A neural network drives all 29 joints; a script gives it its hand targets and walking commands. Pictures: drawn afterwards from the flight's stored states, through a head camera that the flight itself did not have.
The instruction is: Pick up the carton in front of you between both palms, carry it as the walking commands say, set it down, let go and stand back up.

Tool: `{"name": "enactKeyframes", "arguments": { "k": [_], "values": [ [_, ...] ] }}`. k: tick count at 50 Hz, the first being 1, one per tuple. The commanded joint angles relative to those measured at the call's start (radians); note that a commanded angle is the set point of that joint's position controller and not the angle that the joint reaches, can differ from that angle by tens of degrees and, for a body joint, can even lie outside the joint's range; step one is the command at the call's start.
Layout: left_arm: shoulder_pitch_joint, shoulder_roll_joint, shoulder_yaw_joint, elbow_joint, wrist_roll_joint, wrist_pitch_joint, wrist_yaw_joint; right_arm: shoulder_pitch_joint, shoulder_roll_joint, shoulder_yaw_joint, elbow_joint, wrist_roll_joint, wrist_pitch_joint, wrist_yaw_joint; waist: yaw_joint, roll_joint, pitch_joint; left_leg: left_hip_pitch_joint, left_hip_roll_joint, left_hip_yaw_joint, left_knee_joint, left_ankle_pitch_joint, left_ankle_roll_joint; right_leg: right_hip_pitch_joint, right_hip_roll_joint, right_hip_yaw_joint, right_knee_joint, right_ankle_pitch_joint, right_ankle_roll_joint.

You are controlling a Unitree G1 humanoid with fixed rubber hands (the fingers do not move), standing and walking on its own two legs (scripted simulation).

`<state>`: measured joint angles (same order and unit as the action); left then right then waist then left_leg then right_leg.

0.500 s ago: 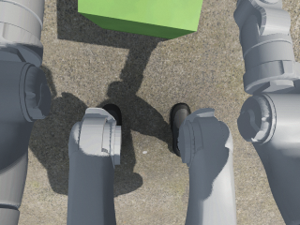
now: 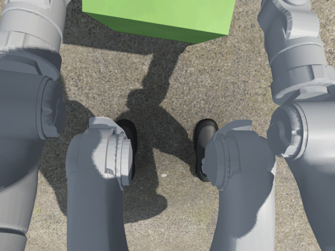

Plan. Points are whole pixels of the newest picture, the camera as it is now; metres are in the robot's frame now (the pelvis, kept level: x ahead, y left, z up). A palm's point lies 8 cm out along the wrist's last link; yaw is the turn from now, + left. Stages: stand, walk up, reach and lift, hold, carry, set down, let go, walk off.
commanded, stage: reach and lift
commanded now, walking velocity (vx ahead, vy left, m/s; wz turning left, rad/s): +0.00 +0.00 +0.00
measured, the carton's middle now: out of the picture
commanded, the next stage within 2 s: none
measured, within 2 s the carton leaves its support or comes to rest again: leaves its support in 0.52 s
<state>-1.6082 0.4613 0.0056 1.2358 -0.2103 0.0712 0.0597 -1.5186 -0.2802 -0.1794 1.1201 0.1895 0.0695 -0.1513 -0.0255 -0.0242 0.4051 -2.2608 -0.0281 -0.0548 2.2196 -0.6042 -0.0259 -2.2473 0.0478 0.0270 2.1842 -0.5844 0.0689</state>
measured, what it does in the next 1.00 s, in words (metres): rises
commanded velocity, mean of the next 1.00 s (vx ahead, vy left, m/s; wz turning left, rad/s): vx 0.00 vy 0.00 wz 0.00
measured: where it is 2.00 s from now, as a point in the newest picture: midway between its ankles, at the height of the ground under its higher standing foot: (166, 160)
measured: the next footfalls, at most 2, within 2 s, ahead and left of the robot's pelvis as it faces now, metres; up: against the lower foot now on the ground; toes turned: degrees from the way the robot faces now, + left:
none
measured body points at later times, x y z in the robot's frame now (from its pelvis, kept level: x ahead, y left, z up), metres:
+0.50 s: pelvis +0.01 +0.00 -0.01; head +0.38 +0.03 +0.24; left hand +0.58 +0.18 -0.18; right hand +0.57 -0.13 -0.17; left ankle +0.10 +0.12 -0.34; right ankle +0.11 -0.13 -0.33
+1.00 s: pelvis -0.01 -0.01 +0.10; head +0.27 +0.02 +0.45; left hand +0.52 +0.17 +0.03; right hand +0.52 -0.13 +0.03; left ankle +0.10 +0.13 -0.34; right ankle +0.11 -0.14 -0.34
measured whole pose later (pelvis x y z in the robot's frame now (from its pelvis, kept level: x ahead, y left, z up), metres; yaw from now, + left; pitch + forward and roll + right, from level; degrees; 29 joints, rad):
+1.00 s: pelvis -0.01 -0.01 +0.10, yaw +3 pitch +43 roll -1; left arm -1.24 0.10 0.46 0.85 0.26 0.37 0.01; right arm -1.17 0.01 -0.57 0.72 -0.24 0.37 -0.09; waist -0.01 -0.01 -0.09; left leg -2.10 -0.11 -0.10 1.81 -0.47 -0.07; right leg -2.08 0.12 0.09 1.81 -0.48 0.09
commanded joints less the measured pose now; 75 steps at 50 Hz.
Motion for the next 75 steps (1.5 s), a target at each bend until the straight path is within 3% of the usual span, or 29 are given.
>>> {"name": "enactKeyframes", "arguments": {
  "k": [1,5,7,8,12,14,17,21,26,28,30,32,34,38,41,48,58,65,75],
  "values": [
    [-0.313,0.094,0.002,-0.092,-0.001,-0.015,-0.005,-0.278,-0.091,0.000,-0.097,-0.001,-0.013,-0.001,0.001,0.061,-1.194,0.544,0.005,0.066,-0.191,0.314,-0.005,0.621,0.007,-0.091,-0.135,0.353,-0.012],
    [-0.373,-0.010,-0.036,-0.093,-0.015,-0.006,-0.019,-0.338,0.002,0.033,-0.097,0.005,-0.006,0.008,0.001,0.063,-1.173,0.557,-0.004,0.069,-0.197,0.285,-0.007,0.642,0.020,-0.093,-0.145,0.326,-0.014],
    [-0.390,-0.073,-0.026,-0.096,0.010,0.001,-0.033,-0.358,0.068,0.016,-0.098,-0.030,0.000,0.017,0.002,0.061,-1.144,0.561,-0.014,0.072,-0.198,0.272,-0.010,0.659,0.032,-0.097,-0.145,0.310,-0.015],
    [-0.388,-0.114,-0.017,-0.090,0.023,0.005,-0.042,-0.358,0.084,-0.005,-0.096,-0.064,0.001,0.019,-0.016,0.066,-1.130,0.559,-0.019,0.074,-0.197,0.265,-0.014,0.665,0.037,-0.099,-0.148,0.306,-0.016],
    [-0.512,-0.774,-0.076,-0.118,0.075,0.058,-0.202,-0.552,0.702,0.073,-0.154,-0.121,0.061,0.191,0.003,0.076,-1.055,0.539,-0.064,0.080,-0.181,0.259,0.005,0.605,0.074,-0.111,-0.121,0.273,-0.031],
    [-0.459,-0.912,-0.057,-0.154,0.098,0.086,-0.266,-0.549,0.832,0.082,-0.190,-0.137,0.097,0.256,0.011,0.052,-1.013,0.507,-0.073,0.091,-0.171,0.263,0.019,0.564,0.080,-0.119,-0.113,0.259,-0.036],
    [-0.431,-0.994,-0.045,-0.208,0.102,0.112,-0.309,-0.509,0.938,0.104,-0.226,-0.132,0.128,0.300,0.018,0.034,-1.005,0.476,-0.076,0.103,-0.167,0.277,0.032,0.540,0.082,-0.126,-0.104,0.274,-0.044],
    [-0.429,-1.084,-0.102,-0.300,0.068,0.124,-0.306,-0.515,1.020,0.153,-0.289,-0.068,0.131,0.316,0.021,0.054,-1.176,0.568,-0.079,0.100,-0.158,0.408,0.033,0.557,0.086,-0.137,-0.082,0.390,-0.047],
    [-0.492,-1.202,-0.217,-0.565,-0.008,0.138,-0.264,-0.579,1.123,0.299,-0.478,0.030,0.149,0.291,0.024,0.080,-1.712,0.906,-0.094,0.106,-0.154,0.704,0.019,0.662,0.098,-0.153,-0.095,0.588,-0.037],
    [-0.495,-1.248,-0.236,-0.661,-0.001,0.160,-0.250,-0.585,1.150,0.335,-0.553,0.036,0.169,0.288,0.026,0.099,-1.922,1.049,-0.097,0.101,-0.165,0.809,0.013,0.674,0.105,-0.154,-0.118,0.631,-0.032],
    [-0.469,-1.297,-0.262,-0.720,0.008,0.181,-0.223,-0.581,1.185,0.373,-0.627,0.020,0.186,0.267,0.028,0.110,-2.051,1.067,-0.111,0.123,-0.194,0.801,0.000,0.711,0.119,-0.157,-0.150,0.630,-0.023],
    [-0.394,-1.329,-0.255,-0.699,0.036,0.211,-0.217,-0.534,1.198,0.373,-0.634,-0.008,0.207,0.262,0.025,0.098,-1.991,0.991,-0.120,0.136,-0.246,0.716,-0.007,0.723,0.127,-0.162,-0.198,0.583,-0.016],
    [-0.302,-1.355,-0.207,-0.595,0.086,0.237,-0.225,-0.467,1.218,0.334,-0.568,-0.059,0.226,0.267,0.020,0.084,-1.805,0.878,-0.124,0.142,-0.310,0.577,-0.012,0.656,0.129,-0.168,-0.259,0.470,-0.011],
    [-0.212,-1.358,-0.027,-0.385,0.229,0.265,-0.261,-0.358,1.220,0.141,-0.372,-0.214,0.260,0.287,0.004,0.071,-1.407,0.604,-0.127,0.154,-0.433,0.241,-0.004,0.549,0.127,-0.154,-0.381,0.211,-0.027],
    [-0.212,-1.342,0.071,-0.329,0.299,0.272,-0.282,-0.353,1.209,0.053,-0.324,-0.287,0.269,0.298,0.005,0.065,-1.342,0.568,-0.130,0.151,-0.496,0.164,0.007,0.563,0.128,-0.138,-0.448,0.149,-0.038],
    [-0.242,-1.362,0.105,-0.357,0.331,0.277,-0.292,-0.394,1.253,0.066,-0.356,-0.295,0.277,0.313,0.028,0.032,-1.486,0.682,-0.135,0.152,-0.593,0.166,0.011,0.684,0.131,-0.136,-0.551,0.143,-0.031],
    [-0.148,-1.509,-0.073,-0.517,0.247,0.331,-0.305,-0.279,1.377,0.237,-0.464,-0.213,0.331,0.344,0.030,0.042,-1.721,0.962,-0.139,0.156,-0.701,0.308,-0.008,0.895,0.135,-0.139,-0.658,0.272,-0.016],
    [0.003,-1.569,-0.146,-0.554,0.222,0.321,-0.290,-0.103,1.414,0.300,-0.475,-0.197,0.322,0.351,0.024,0.061,-1.629,1.082,-0.142,0.128,-0.801,0.382,-0.019,0.979,0.138,-0.114,-0.752,0.336,-0.017],
    [0.217,-1.598,-0.138,-0.531,0.261,0.280,-0.268,0.114,1.431,0.297,-0.436,-0.230,0.282,0.349,0.024,0.046,-1.421,1.243,-0.138,0.077,-0.992,0.377,-0.010,1.118,0.133,-0.068,-0.943,0.323,-0.025]
  ]
}}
